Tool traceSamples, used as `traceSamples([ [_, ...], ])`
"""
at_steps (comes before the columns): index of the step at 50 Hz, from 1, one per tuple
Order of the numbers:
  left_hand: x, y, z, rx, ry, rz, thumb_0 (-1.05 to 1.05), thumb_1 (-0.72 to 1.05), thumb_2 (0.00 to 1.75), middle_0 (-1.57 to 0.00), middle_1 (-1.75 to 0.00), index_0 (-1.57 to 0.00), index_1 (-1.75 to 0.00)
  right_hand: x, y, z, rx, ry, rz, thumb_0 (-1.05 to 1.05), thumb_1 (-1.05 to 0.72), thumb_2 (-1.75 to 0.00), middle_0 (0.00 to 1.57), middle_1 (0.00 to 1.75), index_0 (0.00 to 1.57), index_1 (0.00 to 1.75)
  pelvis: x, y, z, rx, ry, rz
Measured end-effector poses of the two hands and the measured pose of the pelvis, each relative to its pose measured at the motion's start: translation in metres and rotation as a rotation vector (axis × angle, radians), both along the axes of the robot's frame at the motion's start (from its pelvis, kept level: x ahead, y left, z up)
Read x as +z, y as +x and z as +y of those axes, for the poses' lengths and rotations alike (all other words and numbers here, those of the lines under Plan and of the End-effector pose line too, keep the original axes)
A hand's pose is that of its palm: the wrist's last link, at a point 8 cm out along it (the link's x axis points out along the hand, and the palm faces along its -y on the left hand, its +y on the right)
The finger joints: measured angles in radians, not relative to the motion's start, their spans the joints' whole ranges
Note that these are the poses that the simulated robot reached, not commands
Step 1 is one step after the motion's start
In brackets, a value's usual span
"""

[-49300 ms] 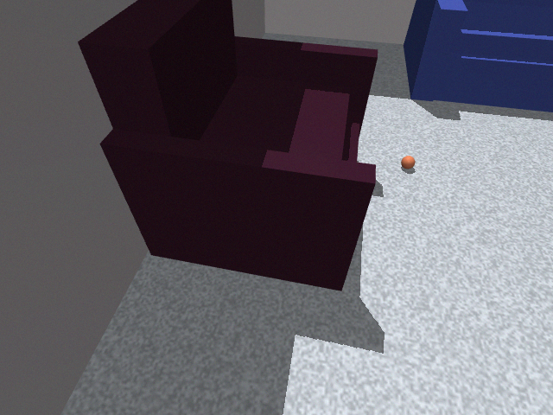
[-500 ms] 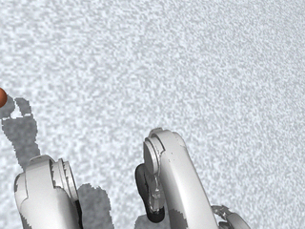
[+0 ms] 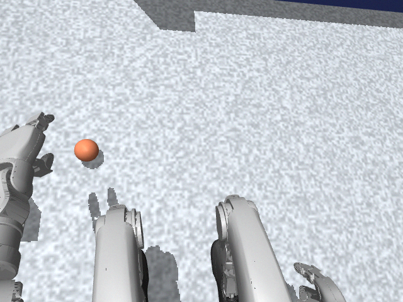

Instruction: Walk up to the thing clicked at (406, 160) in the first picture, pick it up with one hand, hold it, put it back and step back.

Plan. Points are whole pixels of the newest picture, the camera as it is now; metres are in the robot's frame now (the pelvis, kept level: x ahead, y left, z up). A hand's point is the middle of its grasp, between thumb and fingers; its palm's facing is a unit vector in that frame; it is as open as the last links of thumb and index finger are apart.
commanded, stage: home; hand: left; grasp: from above
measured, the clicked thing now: (86, 150) +0.53 +0.29 -0.39
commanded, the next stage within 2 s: none
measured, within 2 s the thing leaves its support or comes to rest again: neither
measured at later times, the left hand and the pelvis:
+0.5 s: hand (6, 233) +0.27 +0.23 +0.09, palm faces +0.01 -0.93 -0.38, open 7.4 cm; pelvis +0.03 +0.00 +0.18, yaw +5 degrees
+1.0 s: hand out of the picture +0.22 +0.20 +0.25, palm faces +0.18 -0.96 -0.20, open 7.4 cm; pelvis +0.08 +0.01 +0.29, yaw +7 degrees
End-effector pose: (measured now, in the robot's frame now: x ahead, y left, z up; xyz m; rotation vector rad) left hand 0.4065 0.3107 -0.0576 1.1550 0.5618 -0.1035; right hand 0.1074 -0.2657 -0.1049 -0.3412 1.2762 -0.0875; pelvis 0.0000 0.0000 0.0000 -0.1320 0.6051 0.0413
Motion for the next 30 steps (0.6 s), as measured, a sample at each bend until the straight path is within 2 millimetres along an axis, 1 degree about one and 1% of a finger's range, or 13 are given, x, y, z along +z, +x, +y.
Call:
traceSamples([
  [4, 0.029, -0.035, -0.004, 0.068, -0.116, 0.008, 0.00, 0.71, 0.87, -0.21, -0.34, -0.21, -0.34, 0.032, 0.041, 0.001, 0.042, -0.005, -0.119, 0.01, -0.91, -0.90, 0.20, 0.30, 0.20, 0.30, 0.029, 0.000, 0.000, 0.011, 0.010, -0.021],
  [8, 0.058, -0.066, -0.010, 0.152, -0.220, 0.000, 0.00, 0.81, 0.89, -0.21, -0.32, -0.21, -0.31, 0.066, 0.077, 0.008, 0.077, 0.003, -0.232, 0.01, -0.91, -0.90, 0.20, 0.30, 0.20, 0.30, 0.057, 0.001, -0.001, 0.024, 0.020, -0.047],
  [11, 0.080, -0.085, -0.014, 0.227, -0.294, -0.003, 0.00, 0.85, 0.89, -0.21, -0.31, -0.21, -0.31, 0.091, 0.098, 0.018, 0.091, 0.018, -0.309, 0.01, -0.91, -0.90, 0.20, 0.30, 0.20, 0.30, 0.078, 0.004, -0.003, 0.033, 0.029, -0.069],
  [14, 0.103, -0.103, -0.020, 0.304, -0.372, -0.001, 0.00, 0.87, 0.90, -0.21, -0.31, -0.21, -0.30, 0.117, 0.114, 0.028, 0.095, 0.037, -0.377, 0.01, -0.91, -0.90, 0.20, 0.30, 0.20, 0.30, 0.099, 0.008, -0.003, 0.042, 0.037, -0.092],
  [17, 0.124, -0.120, -0.026, 0.381, -0.451, 0.013, 0.00, 0.89, 0.90, -0.21, -0.30, -0.21, -0.30, 0.143, 0.123, 0.038, 0.091, 0.054, -0.429, 0.01, -0.91, -0.90, 0.20, 0.30, 0.20, 0.30, 0.122, 0.012, -0.004, 0.048, 0.043, -0.121],
  [21, 0.153, -0.140, -0.035, 0.476, -0.554, 0.036, 0.00, 0.89, 0.90, -0.21, -0.30, -0.21, -0.30, 0.177, 0.127, 0.047, 0.079, 0.067, -0.474, 0.01, -0.91, -0.90, 0.20, 0.30, 0.21, 0.30, 0.152, 0.020, -0.003, 0.056, 0.050, -0.161],
  [25, 0.184, -0.154, -0.040, 0.560, -0.627, 0.050, 0.01, 0.90, 0.90, -0.21, -0.30, -0.21, -0.30, 0.209, 0.125, 0.052, 0.061, 0.062, -0.491, 0.01, -0.91, -0.90, 0.20, 0.30, 0.21, 0.30, 0.183, 0.031, -0.002, 0.064, 0.057, -0.200],
  [30, 0.223, -0.167, -0.045, 0.654, -0.704, 0.058, 0.01, 0.90, 0.90, -0.21, -0.30, -0.20, -0.30, 0.246, 0.118, 0.052, 0.031, 0.034, -0.497, 0.01, -0.90, -0.90, 0.20, 0.30, 0.21, 0.30, 0.219, 0.047, 0.000, 0.074, 0.066, -0.251],
])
